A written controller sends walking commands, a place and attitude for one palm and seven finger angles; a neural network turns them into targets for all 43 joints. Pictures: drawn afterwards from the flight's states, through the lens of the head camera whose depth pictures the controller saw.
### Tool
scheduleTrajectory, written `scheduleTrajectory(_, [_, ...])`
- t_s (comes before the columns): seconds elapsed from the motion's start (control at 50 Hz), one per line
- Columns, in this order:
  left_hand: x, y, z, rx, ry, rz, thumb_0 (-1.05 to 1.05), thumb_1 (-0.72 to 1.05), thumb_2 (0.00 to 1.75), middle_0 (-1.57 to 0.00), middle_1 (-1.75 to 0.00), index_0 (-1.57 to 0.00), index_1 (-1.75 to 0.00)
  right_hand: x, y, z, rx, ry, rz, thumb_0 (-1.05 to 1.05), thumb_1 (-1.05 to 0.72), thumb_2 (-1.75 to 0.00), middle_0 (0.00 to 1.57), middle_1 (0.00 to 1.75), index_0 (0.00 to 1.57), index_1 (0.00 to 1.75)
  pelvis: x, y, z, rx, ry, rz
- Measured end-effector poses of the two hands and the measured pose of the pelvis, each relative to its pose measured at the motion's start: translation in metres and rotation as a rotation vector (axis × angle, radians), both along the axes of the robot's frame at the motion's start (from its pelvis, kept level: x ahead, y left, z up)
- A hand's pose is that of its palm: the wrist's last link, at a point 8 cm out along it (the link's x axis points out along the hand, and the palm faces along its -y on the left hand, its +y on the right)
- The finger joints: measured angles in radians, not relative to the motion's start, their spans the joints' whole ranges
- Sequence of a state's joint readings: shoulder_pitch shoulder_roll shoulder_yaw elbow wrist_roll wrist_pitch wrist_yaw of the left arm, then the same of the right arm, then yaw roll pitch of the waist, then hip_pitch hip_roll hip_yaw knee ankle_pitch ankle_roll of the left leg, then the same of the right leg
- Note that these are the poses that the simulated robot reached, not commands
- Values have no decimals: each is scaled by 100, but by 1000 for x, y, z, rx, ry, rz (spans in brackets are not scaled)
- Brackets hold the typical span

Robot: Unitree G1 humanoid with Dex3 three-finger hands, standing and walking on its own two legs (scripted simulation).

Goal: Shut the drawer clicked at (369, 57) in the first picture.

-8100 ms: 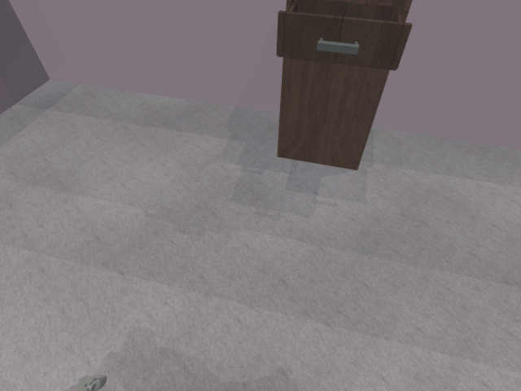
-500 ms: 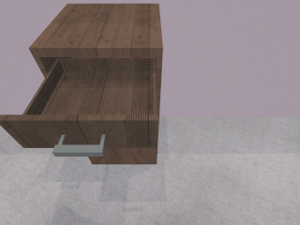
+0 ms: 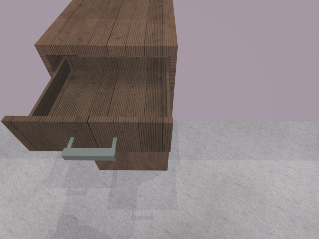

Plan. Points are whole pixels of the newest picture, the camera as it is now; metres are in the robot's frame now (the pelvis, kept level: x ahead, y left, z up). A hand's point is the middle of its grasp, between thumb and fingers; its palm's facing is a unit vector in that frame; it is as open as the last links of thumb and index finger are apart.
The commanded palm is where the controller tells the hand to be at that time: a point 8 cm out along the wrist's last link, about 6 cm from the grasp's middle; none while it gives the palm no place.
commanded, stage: raise the hand and make a fist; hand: left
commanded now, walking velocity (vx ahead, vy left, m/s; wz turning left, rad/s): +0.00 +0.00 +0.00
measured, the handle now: (91, 147) +0.32 +0.21 +0.04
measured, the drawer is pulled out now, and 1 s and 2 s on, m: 0.29 0.29 0.29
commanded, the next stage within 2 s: bring the fist close to the handle in 1.84 s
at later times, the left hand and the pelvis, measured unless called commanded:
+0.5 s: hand out of the picture +0.11 +0.17 +0.00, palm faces +0.18 -0.98 -0.04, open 5.2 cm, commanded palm +0.10 +0.21 +0.01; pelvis -0.05 +0.00 -0.07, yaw +4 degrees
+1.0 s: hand (85, 222) +0.14 +0.16 +0.07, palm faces +0.06 -1.00 -0.04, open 3.2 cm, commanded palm +0.10 +0.21 +0.08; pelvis -0.03 +0.01 -0.04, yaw +3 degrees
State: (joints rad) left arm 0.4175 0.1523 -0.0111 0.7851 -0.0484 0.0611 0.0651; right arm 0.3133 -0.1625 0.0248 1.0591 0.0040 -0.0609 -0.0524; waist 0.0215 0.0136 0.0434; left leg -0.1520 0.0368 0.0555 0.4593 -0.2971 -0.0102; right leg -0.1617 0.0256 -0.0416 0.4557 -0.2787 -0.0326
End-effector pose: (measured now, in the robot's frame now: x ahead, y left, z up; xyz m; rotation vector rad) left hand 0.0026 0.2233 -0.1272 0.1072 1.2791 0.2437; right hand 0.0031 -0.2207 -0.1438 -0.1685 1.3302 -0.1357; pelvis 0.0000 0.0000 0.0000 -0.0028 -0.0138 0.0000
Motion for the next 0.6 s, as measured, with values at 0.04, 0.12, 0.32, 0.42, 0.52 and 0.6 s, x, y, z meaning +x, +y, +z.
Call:
scheduleTrajectory(0.04, [35,16,33,82,-250,19,5,96,89,-21,-31,-22,-32,16,-7,6,-26,-148,-15,2,-93,-90,20,30,20,30,-2,3,-2,6,7,15])
scheduleTrajectory(0.12, [113,16,104,108,-759,-27,5,96,89,-24,-35,-25,-36,63,-20,18,-63,-426,31,2,-92,-90,20,30,20,30,-14,8,-10,5,40,51])
scheduleTrajectory(0.32, [124,-39,125,-157,-1302,-224,1,92,89,-41,-53,-41,-54,172,-20,67,-82,-880,181,1,-91,-90,20,30,20,30,-43,4,-56,21,146,17])
scheduleTrajectory(0.42, [81,-16,108,-27,-1176,-113,2,90,89,-51,-63,-52,-64,192,4,68,-39,-926,255,1,-91,-90,20,30,20,30,-48,-1,-65,-3,152,44])
scheduleTrajectory(0.52, [82,-7,140,42,-1336,-133,2,90,90,-61,-74,-61,-75,179,29,43,34,-880,309,1,-91,-90,20,30,20,30,-54,-4,-71,-32,152,73])
scheduleTrajectory(0.6, [108,-21,155,-39,-1363,-245,2,90,90,-68,-83,-69,-84,152,36,23,79,-785,271,1,-91,-90,20,30,20,30,-56,-4,-67,-34,146,72])
